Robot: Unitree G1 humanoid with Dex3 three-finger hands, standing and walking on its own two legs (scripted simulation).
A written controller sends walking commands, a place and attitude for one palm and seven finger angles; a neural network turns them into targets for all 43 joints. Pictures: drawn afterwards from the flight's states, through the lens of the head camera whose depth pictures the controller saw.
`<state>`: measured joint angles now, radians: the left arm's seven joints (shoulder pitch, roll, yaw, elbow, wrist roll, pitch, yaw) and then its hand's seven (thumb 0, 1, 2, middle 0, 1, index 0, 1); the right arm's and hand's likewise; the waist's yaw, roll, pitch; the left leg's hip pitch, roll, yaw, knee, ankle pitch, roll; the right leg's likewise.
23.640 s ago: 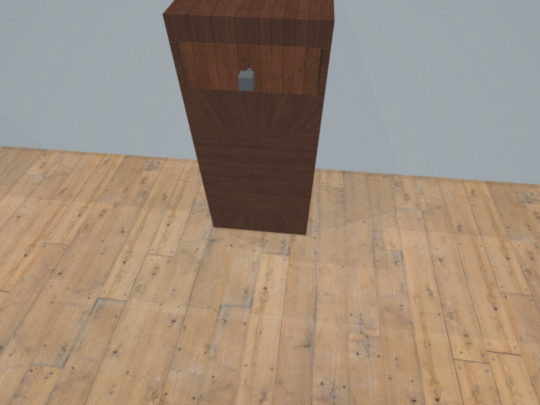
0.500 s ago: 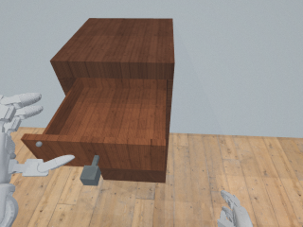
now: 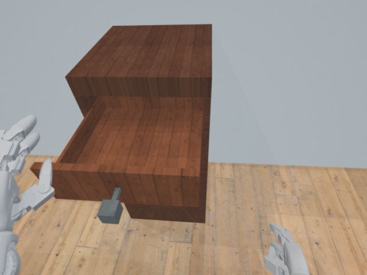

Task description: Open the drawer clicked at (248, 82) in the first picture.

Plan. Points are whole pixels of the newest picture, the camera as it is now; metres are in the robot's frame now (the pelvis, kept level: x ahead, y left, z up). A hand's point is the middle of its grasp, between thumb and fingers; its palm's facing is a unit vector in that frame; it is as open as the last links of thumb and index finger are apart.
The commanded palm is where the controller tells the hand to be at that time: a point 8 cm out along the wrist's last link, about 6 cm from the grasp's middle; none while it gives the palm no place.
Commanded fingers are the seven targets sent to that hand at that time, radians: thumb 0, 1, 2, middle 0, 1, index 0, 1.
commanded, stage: draw the hand back to the body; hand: left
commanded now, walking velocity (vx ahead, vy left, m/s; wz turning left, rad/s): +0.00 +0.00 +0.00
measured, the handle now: (113, 203) +0.26 +0.20 +0.02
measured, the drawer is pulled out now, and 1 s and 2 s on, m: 0.29 0.29 0.29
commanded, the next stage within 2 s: step back with the hand held close in 0.12 s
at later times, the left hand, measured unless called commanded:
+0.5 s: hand (46, 195) +0.18 +0.24 +0.18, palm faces +0.34 -0.81 -0.48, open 7.4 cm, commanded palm +0.11 +0.29 +0.21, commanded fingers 0.00 0.90 0.90 -0.20 -0.30 -0.20 -0.30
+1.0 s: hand out of the picture +0.11 +0.27 +0.19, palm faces +0.41 -0.81 -0.42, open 7.4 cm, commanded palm +0.03 +0.32 +0.21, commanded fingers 0.00 0.90 0.90 -0.20 -0.30 -0.20 -0.30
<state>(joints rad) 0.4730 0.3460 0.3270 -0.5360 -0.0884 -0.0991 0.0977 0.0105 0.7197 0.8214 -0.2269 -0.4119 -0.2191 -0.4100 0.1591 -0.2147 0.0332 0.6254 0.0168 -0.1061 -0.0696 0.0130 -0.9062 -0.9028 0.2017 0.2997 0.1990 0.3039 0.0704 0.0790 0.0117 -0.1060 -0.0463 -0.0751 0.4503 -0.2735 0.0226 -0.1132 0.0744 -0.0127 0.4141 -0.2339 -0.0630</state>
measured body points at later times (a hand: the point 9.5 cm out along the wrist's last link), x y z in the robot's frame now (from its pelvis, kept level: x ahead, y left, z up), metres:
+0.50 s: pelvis -0.02 +0.01 +0.00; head +0.00 +0.01 +0.45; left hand +0.16 +0.28 +0.21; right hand +0.16 -0.24 -0.09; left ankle -0.02 +0.10 -0.74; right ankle +0.00 -0.08 -0.74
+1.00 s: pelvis -0.08 +0.03 -0.02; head -0.07 +0.05 +0.43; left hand +0.08 +0.31 +0.21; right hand +0.10 -0.21 -0.08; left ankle -0.02 +0.11 -0.74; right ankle +0.00 -0.08 -0.74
